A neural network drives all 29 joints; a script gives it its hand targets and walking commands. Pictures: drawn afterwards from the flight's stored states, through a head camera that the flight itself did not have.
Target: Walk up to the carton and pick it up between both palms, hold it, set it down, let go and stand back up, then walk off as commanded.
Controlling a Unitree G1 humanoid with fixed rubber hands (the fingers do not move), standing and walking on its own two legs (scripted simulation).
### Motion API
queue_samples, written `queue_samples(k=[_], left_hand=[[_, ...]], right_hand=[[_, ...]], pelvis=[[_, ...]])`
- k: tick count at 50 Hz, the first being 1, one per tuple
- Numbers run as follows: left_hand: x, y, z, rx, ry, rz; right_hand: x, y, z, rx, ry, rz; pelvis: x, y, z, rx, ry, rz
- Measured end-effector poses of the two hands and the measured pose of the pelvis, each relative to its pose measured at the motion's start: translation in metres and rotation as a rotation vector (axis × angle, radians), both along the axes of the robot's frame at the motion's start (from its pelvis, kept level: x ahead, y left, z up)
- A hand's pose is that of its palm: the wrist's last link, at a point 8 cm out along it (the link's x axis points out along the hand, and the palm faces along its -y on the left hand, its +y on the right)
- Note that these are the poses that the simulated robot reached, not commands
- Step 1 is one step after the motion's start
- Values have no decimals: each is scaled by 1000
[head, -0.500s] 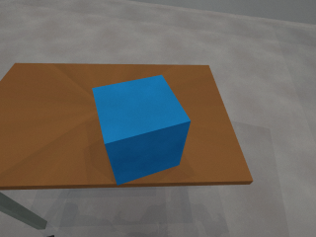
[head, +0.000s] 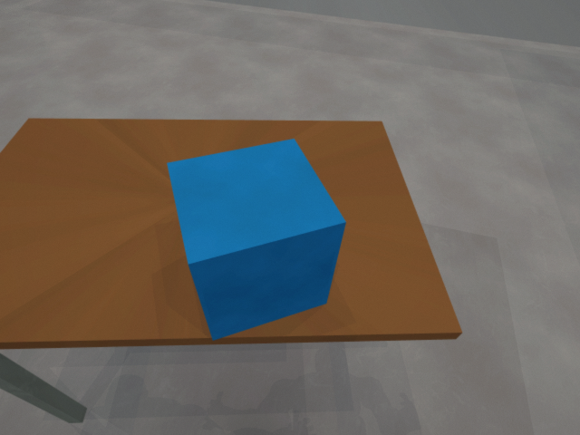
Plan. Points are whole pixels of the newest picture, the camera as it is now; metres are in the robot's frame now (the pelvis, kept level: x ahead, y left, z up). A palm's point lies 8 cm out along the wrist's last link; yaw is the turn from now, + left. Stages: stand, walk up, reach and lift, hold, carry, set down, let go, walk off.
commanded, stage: walk up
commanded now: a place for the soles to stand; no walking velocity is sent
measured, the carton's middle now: (253, 239) +0.40 +0.07 +0.04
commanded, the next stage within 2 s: none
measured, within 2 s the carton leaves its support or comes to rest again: neither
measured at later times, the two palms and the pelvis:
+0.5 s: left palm out of the picture +0.08 +0.31 -0.11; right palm out of the picture +0.08 -0.31 -0.09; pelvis +0.00 +0.00 +0.00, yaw +1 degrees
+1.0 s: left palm out of the picture +0.06 +0.30 -0.11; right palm out of the picture +0.08 -0.31 -0.10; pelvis -0.01 -0.01 +0.00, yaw +1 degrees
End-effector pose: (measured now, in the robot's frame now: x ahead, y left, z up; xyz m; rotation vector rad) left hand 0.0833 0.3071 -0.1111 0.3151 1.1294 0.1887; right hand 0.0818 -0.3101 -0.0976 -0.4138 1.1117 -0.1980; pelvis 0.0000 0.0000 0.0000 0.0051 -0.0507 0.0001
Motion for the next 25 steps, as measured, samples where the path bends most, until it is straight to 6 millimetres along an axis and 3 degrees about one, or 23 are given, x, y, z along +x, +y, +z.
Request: queue_samples(k=[25], left_hand=[[-1,2,-1,-4,-2,6]], right_hand=[[2,1,3,-7,-15,11]], pelvis=[[-2,1,0,-8,-3,9]])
